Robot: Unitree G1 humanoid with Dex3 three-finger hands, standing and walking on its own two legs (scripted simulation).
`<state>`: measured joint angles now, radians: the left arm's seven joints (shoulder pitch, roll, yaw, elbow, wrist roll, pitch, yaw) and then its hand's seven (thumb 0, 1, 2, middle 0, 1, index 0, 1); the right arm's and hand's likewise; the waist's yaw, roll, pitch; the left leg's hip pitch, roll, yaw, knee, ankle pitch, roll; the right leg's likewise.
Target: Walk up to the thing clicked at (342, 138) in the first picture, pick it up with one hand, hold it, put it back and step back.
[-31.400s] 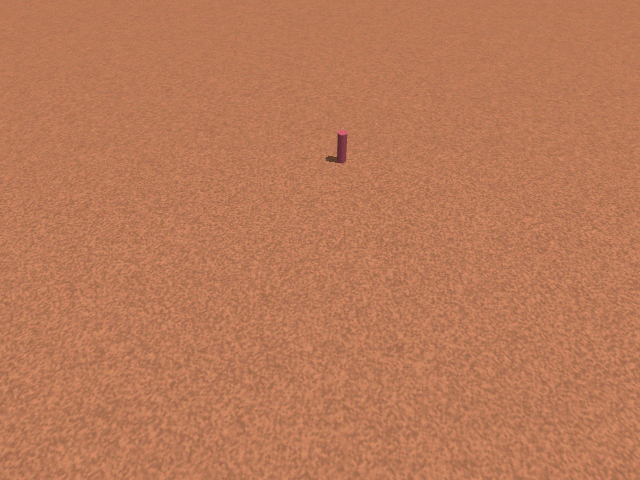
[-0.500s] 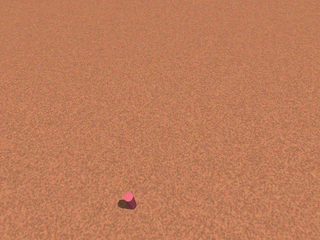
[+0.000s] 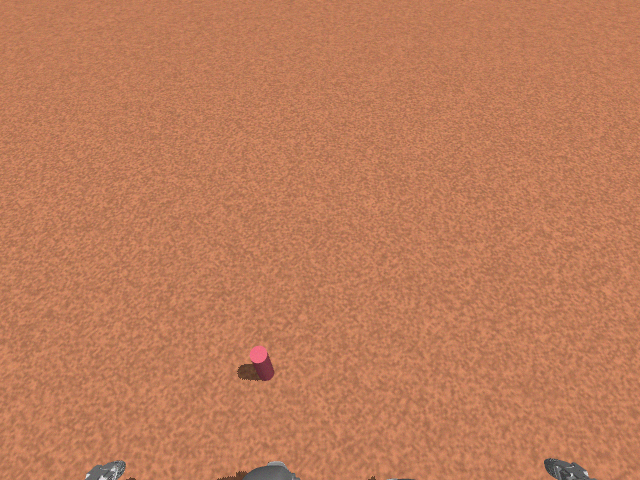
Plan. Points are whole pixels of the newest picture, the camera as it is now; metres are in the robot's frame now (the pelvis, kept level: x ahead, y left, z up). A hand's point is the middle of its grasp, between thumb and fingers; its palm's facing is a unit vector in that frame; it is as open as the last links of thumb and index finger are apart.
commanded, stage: step back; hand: left
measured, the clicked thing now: (262, 364) +0.47 +0.18 -0.67
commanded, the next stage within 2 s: none
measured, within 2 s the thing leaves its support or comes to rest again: neither
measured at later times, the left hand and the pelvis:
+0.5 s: hand out of the picture -0.02 +0.30 -0.14, palm faces +0.02 -0.93 -0.36, open 7.4 cm; pelvis -0.12 +0.02 +0.02, yaw +0 degrees
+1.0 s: hand out of the picture -0.16 +0.25 -0.12, palm faces -0.01 -0.91 -0.42, open 7.4 cm; pelvis -0.28 -0.02 +0.01, yaw +1 degrees
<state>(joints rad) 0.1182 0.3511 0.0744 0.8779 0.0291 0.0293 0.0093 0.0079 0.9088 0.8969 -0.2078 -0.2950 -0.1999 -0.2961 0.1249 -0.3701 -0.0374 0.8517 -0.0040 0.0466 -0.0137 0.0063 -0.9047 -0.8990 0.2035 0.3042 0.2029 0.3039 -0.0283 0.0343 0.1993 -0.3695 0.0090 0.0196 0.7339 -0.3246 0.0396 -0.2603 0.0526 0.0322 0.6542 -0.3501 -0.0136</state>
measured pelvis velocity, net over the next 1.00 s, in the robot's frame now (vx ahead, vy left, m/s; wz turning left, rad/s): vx -0.28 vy -0.02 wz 0.01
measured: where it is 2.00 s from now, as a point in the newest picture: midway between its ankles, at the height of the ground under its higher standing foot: outside the picture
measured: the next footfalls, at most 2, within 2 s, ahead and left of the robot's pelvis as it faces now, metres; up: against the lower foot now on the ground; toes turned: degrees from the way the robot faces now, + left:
left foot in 0.28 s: -0.04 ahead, +0.13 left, +0.00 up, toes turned -1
right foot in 0.72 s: -0.20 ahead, -0.14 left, +0.00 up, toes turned -1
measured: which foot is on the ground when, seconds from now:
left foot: down 0.00-0.00, up 0.02-0.26, down 0.28-0.74, up 0.76-1.00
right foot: down 0.00-0.30, up 0.32-0.70, down 0.72-1.00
